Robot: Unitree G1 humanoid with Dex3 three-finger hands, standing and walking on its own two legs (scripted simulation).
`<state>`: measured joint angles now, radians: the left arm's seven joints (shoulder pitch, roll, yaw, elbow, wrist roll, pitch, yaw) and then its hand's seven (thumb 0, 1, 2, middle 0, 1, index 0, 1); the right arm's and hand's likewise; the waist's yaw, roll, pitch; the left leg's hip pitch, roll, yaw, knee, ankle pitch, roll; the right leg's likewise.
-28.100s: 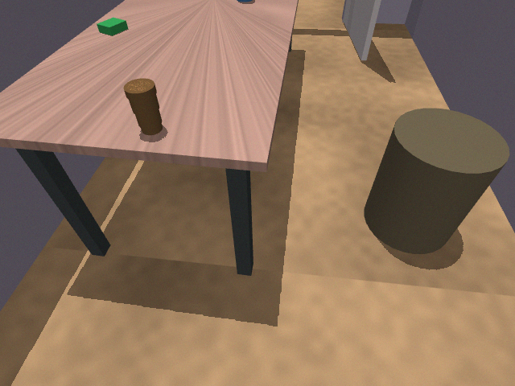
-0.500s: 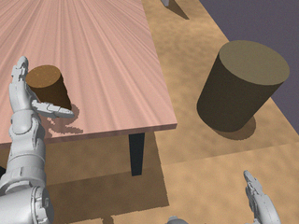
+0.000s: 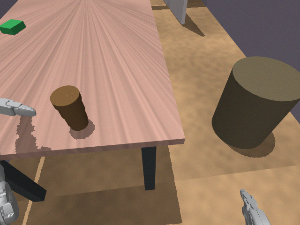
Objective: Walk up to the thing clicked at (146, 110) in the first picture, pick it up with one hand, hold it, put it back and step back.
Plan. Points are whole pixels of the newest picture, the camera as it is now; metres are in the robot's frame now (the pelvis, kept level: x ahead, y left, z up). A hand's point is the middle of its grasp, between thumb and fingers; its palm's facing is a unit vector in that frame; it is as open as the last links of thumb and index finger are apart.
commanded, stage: sink last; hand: left
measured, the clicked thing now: (72, 110) +0.45 +0.21 +0.06
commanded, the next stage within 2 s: home in 1.02 s
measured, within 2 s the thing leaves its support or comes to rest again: neither
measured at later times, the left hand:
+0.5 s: hand out of the picture +0.27 +0.30 +0.15, palm faces +0.43 -0.82 -0.38, open 17.4 cm
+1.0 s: hand out of the picture +0.16 +0.23 +0.16, palm faces +0.37 -0.82 -0.44, open 17.4 cm
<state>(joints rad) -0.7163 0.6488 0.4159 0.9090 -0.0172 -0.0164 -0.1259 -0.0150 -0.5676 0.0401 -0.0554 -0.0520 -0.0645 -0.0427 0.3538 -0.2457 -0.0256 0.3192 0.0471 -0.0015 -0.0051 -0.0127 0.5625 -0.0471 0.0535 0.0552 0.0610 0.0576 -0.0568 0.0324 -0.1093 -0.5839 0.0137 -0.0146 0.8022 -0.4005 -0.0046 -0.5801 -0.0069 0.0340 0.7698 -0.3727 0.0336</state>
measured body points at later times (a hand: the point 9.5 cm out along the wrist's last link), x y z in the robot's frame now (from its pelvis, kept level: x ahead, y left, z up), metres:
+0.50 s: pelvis +0.00 +0.00 +0.01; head +0.01 -0.02 +0.46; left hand +0.24 +0.34 +0.17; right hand +0.16 -0.26 -0.06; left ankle +0.00 +0.12 -0.71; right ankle +0.00 -0.14 -0.71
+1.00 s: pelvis -0.01 -0.02 +0.00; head -0.02 -0.05 +0.45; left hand +0.14 +0.27 +0.18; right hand +0.15 -0.28 -0.06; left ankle +0.00 +0.12 -0.71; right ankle +0.00 -0.14 -0.71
